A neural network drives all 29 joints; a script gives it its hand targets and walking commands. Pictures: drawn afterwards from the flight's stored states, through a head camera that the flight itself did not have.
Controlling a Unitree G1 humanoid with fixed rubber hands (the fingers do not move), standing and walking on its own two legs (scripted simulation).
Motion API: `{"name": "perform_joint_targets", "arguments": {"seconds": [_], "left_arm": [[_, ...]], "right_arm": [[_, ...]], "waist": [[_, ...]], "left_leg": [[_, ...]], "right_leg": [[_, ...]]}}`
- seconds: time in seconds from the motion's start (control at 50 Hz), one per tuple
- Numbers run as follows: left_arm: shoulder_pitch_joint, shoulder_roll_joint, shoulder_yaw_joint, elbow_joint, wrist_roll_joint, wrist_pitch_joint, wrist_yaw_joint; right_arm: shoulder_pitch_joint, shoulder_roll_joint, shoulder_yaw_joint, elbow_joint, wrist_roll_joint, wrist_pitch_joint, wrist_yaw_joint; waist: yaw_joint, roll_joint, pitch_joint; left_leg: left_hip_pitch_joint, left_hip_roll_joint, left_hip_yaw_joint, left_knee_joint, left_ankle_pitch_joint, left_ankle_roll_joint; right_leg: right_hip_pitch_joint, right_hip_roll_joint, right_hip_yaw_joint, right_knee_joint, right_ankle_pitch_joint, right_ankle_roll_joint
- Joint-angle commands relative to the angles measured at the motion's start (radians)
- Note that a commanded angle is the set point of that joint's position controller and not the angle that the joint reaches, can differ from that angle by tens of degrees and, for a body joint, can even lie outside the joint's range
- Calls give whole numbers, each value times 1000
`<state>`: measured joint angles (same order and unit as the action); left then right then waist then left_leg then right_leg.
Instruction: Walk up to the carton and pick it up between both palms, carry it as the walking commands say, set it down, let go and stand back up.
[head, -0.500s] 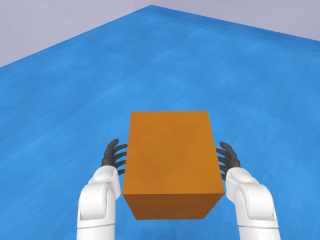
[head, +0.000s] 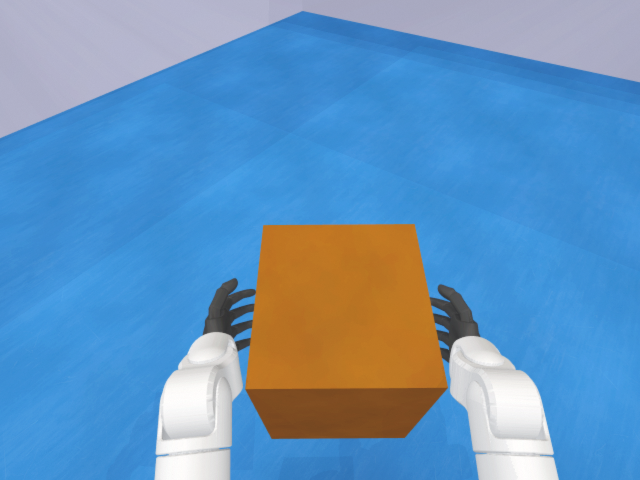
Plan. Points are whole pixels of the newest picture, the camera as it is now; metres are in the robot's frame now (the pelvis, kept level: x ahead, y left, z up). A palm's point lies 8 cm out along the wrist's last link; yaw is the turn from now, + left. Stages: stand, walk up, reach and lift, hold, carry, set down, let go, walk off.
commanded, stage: carry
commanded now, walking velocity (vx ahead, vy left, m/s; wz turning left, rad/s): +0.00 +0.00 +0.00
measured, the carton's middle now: (338, 338) +0.30 +0.00 -0.01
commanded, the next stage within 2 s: hold in 1.06 s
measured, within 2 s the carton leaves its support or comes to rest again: neither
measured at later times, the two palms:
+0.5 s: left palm (221, 342) +0.26 +0.14 +0.06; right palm (463, 347) +0.25 -0.15 +0.05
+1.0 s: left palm (222, 344) +0.26 +0.14 +0.06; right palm (463, 349) +0.25 -0.15 +0.05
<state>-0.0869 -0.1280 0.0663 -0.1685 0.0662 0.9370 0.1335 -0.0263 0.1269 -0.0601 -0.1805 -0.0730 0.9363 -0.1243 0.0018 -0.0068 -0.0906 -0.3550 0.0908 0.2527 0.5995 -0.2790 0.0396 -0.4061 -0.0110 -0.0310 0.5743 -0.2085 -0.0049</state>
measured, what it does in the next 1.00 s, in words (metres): stands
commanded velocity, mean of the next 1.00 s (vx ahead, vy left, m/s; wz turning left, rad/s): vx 0.00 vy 0.00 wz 0.00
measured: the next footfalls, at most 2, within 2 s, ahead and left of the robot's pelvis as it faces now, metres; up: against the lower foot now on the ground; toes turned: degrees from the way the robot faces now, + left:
none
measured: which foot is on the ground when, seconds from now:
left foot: down 0.00-1.00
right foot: down 0.00-1.00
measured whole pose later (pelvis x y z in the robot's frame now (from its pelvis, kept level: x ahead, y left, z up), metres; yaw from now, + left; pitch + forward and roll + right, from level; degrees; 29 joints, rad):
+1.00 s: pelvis +0.00 +0.00 +0.00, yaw +0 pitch +2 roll +0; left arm -0.09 -0.13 0.07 -0.12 0.07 0.88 0.12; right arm -0.03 0.13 -0.06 -0.14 -0.08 0.90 -0.12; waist 0.00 -0.01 -0.10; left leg -0.35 0.09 0.25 0.59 -0.27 0.04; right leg -0.41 -0.01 -0.03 0.57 -0.20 -0.01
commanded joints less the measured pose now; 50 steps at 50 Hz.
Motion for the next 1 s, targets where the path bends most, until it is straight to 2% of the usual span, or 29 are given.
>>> {"name": "perform_joint_targets", "arguments": {"seconds": [0.0, 0.02, 0.06, 0.08, 0.12, 0.14, 0.16, 0.2, 0.22, 0.24, 0.28, 0.3, 0.36, 0.42, 0.46, 0.5, 0.52, 0.56, 0.6, 0.64, 0.68, 0.7, 0.82, 0.84, 0.86, 0.88, 0.94, 0.96, 0.98], "left_arm": [[-349, -732, -470, -23, -151, -56, -152], [-356, -687, -450, -20, -137, -62, -150], [-357, -750, -522, -116, -182, -49, -146], [-357, -714, -476, -1, -143, -53, -155], [-382, -735, -503, -101, -174, -53, -145], [-327, -682, -443, 70, -118, -61, -158], [-363, -724, -471, -20, -148, -76, -161], [-389, -737, -484, -66, -154, -78, -155], [-364, -720, -474, -36, -144, -73, -155], [-328, -722, -473, -4, -138, -72, -157], [-379, -693, -462, -19, -133, -87, -163], [-338, -750, -491, -41, -158, -70, -158], [-372, -689, -455, -23, -140, -88, -161], [-386, -739, -491, -44, -151, -77, -159], [-354, -669, -422, 107, -90, -86, -162], [-359, -740, -507, -109, -180, -88, -156], [-384, -738, -471, 24, -136, -87, -171], [-347, -732, -491, -16, -146, -81, -160], [-340, -732, -463, 34, -135, -82, -164], [-418, -706, -474, -26, -151, -95, -160], [-397, -689, -435, 77, -109, -102, -169], [-375, -737, -495, -31, -154, -96, -159], [-377, -737, -502, -67, -165, -84, -154], [-434, -750, -513, -216, -208, -91, -141], [-317, -695, -453, 37, -126, -76, -157], [-323, -714, -487, -37, -153, -84, -156], [-394, -704, -476, -80, -151, -98, -155], [-360, -703, -445, 47, -113, -97, -161], [-378, -699, -473, -6, -131, -99, -162]], "right_arm": [[-584, 684, 500, -180, 171, -66, 129], [-509, 684, 469, -75, 156, -65, 131], [-521, 719, 525, -205, 190, -57, 126], [-507, 664, 449, -94, 125, -65, 127], [-502, 704, 483, -163, 166, -63, 125], [-487, 646, 433, -42, 112, -75, 131], [-548, 670, 464, -156, 147, -93, 132], [-580, 701, 490, -180, 170, -88, 136], [-542, 705, 485, -122, 151, -80, 133], [-528, 673, 477, -142, 148, -86, 135], [-525, 681, 462, -91, 132, -93, 137], [-575, 706, 514, -204, 183, -90, 133], [-540, 678, 466, -115, 140, -97, 133], [-551, 696, 478, -151, 151, -90, 132], [-497, 653, 411, 37, 87, -92, 140], [-514, 708, 500, -202, 175, -98, 133], [-570, 697, 471, -115, 132, -101, 138], [-518, 684, 481, -132, 143, -92, 137], [-584, 684, 487, -130, 149, -95, 138], [-542, 695, 463, -84, 143, -100, 139], [-544, 658, 421, -1, 98, -107, 144], [-547, 695, 487, -139, 155, -106, 141], [-545, 722, 512, -159, 174, -91, 131], [-607, 745, 532, -296, 227, -98, 122], [-494, 668, 463, -64, 128, -85, 130], [-491, 687, 490, -141, 153, -97, 132], [-522, 711, 490, -120, 164, -99, 138], [-543, 677, 453, -61, 125, -104, 140], [-495, 677, 454, -64, 120, -104, 139]], "waist": [[2, -28, -242], [-1, 16, -262], [-2, 11, -240], [-1, 4, -274], [-2, 31, -302], [-1, 13, -295], [-1, 7, -282], [-1, 12, -253], [-4, -32, -284], [2, 18, -265], [-5, -10, -267], [-2, -3, -249], [-6, -31, -321], [-2, 40, -265], [-1, -3, -268], [0, 6, -257], [-1, -39, -218], [2, 21, -229], [1, -23, -237], [0, 28, -226], [0, 36, -244], [-1, 9, -226], [-5, -27, -272], [-4, -22, -298], [-4, -23, -304], [-3, 13, -303], [-2, -10, -287], [-1, 14, -270], [-3, -5, -256]], "left_leg": [[59, 116, -235, -208, -10, -1], [79, 105, -210, -172, 20, -17], [94, 103, -202, -175, 27, -21], [107, 106, -203, -178, 71, -8], [136, 121, -211, -147, 207, -9], [107, 108, -207, -159, 133, -5], [91, 102, -201, -178, 121, -17], [98, 113, -206, -180, 78, -19], [119, 115, -203, -160, 86, -7], [84, 106, -195, -177, 35, -10], [106, 106, -207, -173, 79, -14], [104, 106, -205, -174, 55, -14], [140, 104, -202, -144, 137, -14], [103, 100, -192, -166, 117, -20], [87, 110, -205, -171, 56, -2], [71, 104, -200, -186, -2, -14], [60, 105, -202, -200, -19, -12], [68, 110, -208, -214, -38, -14], [76, 105, -206, -192, -22, -13], [83, 103, -203, -195, -26, -15], [63, 109, -223, -217, -58, 1], [53, 109, -217, -212, -63, -9], [105, 107, -200, -162, 137, -20], [121, 109, -201, -148, 110, -15], [136, 106, -186, -151, 149, -20], [119, 96, -181, -140, 125, -18], [106, 101, -201, -163, 113, -11], [95, 97, -185, -151, 97, -16], [96, 98, -204, -180, 49, -6]], "right_leg": [[127, -115, 68, -117, 31, -24], [127, -123, 80, -130, 76, -29], [115, -128, 83, -133, 79, -32], [129, -130, 78, -115, 131, -29], [142, -114, 54, -88, 191, -26], [165, -125, 73, -98, 182, -27], [154, -132, 66, -90, 179, -28], [132, -122, 66, -104, 116, -24], [138, -112, 58, -99, 137, -25], [138, -119, 75, -110, 99, -26], [150, -127, 67, -112, 129, -26], [131, -126, 83, -124, 123, -35], [156, -129, 73, -103, 204, -22], [138, -130, 67, -97, 178, -23], [141, -113, 58, -110, 109, -11], [135, -115, 67, -118, 67, -20], [120, -114, 75, -128, 29, -27], [119, -120, 74, -122, 13, -25], [104, -110, 72, -131, 31, -19], [101, -109, 71, -125, 31, -18], [119, -113, 80, -136, 13, -25], [120, -111, 78, -139, 6, -26], [153, -117, 65, -112, 184, -19], [156, -118, 71, -105, 181, -30], [154, -126, 79, -104, 215, -32], [172, -130, 70, -104, 219, -24], [165, -126, 75, -104, 177, -26], [139, -126, 84, -115, 170, -22], [130, -124, 82, -108, 106, -33]]}}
